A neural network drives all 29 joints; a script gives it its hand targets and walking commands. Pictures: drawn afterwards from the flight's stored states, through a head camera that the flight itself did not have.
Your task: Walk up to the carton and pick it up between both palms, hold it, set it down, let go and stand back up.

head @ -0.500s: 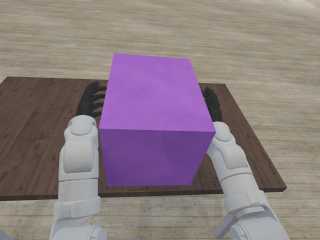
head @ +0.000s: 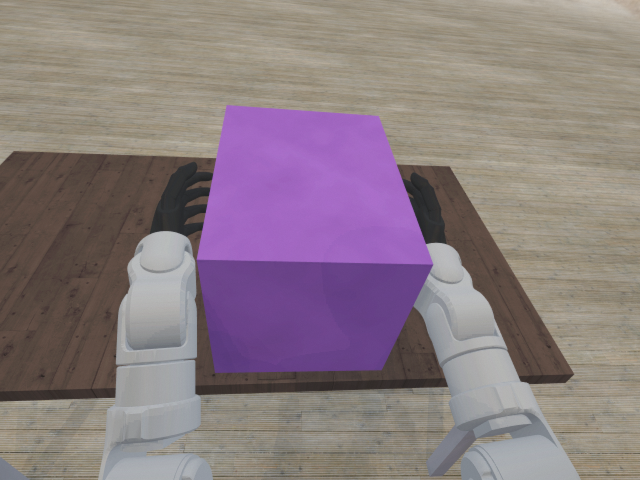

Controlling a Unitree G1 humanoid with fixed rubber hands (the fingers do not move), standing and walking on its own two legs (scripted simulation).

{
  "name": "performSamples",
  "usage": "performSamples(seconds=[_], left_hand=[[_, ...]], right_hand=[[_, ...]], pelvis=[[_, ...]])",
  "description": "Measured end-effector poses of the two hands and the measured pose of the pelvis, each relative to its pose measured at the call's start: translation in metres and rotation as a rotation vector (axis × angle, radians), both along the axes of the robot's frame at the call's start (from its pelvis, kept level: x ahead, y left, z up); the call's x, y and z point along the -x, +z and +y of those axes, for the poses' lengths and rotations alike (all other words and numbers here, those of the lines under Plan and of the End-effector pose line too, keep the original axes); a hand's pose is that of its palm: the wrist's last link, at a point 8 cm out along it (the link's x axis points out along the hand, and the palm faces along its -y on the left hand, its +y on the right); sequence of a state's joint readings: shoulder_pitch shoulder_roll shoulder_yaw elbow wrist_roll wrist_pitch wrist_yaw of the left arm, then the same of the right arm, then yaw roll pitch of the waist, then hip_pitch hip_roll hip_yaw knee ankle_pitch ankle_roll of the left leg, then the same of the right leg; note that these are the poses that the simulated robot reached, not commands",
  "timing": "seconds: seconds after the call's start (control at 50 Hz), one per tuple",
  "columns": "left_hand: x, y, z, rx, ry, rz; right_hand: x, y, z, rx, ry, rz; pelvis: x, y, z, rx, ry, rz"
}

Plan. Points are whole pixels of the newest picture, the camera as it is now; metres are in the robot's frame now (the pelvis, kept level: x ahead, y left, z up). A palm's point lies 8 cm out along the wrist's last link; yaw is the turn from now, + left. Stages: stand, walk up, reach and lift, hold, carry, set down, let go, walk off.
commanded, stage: hold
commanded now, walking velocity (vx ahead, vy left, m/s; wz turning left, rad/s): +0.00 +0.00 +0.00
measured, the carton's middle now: (302, 235) +0.38 +0.01 +0.15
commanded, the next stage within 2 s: set down in 0.66 s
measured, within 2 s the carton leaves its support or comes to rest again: neither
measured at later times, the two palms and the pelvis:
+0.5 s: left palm (173, 233) +0.35 +0.15 +0.18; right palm (425, 240) +0.35 -0.14 +0.16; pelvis +0.00 +0.00 +0.00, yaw +0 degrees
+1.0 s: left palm (174, 221) +0.35 +0.15 +0.19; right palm (426, 241) +0.35 -0.14 +0.17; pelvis +0.00 +0.00 +0.00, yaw -1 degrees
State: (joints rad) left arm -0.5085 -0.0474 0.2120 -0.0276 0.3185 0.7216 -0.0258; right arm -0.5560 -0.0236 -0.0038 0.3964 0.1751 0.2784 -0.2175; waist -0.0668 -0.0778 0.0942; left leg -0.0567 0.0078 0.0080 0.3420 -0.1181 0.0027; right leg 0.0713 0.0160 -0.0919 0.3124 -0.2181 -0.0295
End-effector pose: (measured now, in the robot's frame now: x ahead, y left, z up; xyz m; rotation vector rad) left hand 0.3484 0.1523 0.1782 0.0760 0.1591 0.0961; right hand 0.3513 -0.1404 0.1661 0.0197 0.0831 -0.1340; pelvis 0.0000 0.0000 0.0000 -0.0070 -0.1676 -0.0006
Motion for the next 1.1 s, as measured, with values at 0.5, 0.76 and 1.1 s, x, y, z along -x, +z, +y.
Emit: performSamples(seconds=[0.5, 0.76, 1.1], left_hand=[[-0.001, -0.002, -0.001, 0.006, 0.002, 0.016], [0.0, -0.002, -0.001, -0.006, -0.005, 0.007], [-0.011, 0.008, 0.004, -0.018, -0.048, -0.09]], right_hand=[[-0.001, -0.002, -0.001, 0.004, 0.0, 0.015], [0.001, -0.003, -0.001, -0.006, -0.006, 0.007], [-0.003, 0.007, 0.003, 0.02, -0.035, -0.135]], pelvis=[[0.002, 0.0, -0.001, -0.003, 0.002, 0.002], [0.001, 0.0, -0.001, -0.001, 0.001, -0.008], [-0.004, 0.001, 0.005, -0.012, -0.017, -0.029]])
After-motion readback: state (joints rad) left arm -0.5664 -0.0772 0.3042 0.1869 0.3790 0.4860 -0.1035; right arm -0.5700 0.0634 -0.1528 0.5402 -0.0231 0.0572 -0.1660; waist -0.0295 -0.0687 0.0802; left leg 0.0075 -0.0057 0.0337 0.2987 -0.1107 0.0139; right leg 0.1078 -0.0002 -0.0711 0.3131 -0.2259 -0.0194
